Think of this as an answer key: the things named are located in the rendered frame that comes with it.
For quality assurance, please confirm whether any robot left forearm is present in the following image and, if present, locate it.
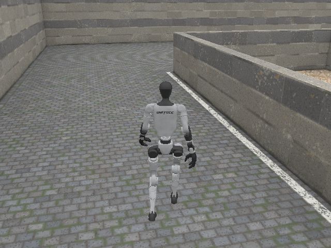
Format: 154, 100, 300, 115
139, 123, 147, 140

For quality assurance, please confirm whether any right robot upper arm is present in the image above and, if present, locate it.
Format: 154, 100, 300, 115
176, 104, 189, 133

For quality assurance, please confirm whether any robot right forearm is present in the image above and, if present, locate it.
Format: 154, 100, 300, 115
184, 126, 195, 153

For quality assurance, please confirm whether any right robot shin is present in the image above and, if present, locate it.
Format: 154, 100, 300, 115
172, 165, 180, 197

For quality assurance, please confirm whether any right robot hand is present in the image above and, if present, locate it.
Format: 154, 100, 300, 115
185, 153, 197, 169

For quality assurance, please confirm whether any left robot hand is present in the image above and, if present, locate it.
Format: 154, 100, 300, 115
139, 137, 151, 146

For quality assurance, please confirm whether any left robot upper arm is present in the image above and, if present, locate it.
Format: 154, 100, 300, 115
142, 103, 155, 131

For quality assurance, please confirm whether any robot torso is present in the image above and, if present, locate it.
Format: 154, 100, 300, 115
154, 102, 178, 155

